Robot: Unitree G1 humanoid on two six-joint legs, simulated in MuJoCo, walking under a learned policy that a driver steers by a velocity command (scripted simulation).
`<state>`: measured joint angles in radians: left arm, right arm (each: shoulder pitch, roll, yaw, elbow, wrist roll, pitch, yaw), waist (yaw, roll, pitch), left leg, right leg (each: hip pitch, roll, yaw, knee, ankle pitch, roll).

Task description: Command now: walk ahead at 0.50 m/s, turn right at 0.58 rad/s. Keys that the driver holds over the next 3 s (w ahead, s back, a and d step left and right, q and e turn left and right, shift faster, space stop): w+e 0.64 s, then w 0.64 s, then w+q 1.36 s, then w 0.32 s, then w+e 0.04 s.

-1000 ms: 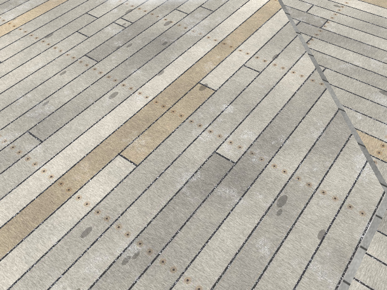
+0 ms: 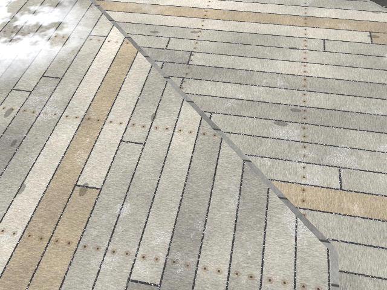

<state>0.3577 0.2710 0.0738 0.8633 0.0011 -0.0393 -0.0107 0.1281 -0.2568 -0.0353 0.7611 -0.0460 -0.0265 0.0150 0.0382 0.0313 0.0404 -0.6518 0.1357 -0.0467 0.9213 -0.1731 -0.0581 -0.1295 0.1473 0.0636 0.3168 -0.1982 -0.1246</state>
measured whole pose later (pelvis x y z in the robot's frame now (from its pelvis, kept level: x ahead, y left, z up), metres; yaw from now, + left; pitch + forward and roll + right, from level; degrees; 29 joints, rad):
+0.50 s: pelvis +0.27 +0.04 +0.00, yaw -18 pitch +1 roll +1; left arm 0.20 0.31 0.07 0.74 0.04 0.01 -0.06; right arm 0.34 -0.26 -0.04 0.81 -0.02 -0.09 0.00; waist -0.03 -0.06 0.03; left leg -0.11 -0.01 0.15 0.30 -0.21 0.04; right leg -0.63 -0.03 0.04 1.07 -0.20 -0.03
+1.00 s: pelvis +0.49 -0.11 +0.00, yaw -29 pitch +0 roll +0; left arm 0.33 0.24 0.04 0.86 0.01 -0.06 -0.01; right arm 0.24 -0.26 -0.03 0.81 -0.04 -0.02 0.03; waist 0.00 0.04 0.04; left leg -0.57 0.13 0.01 1.02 -0.24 0.00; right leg -0.11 0.10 -0.05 0.29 -0.17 -0.12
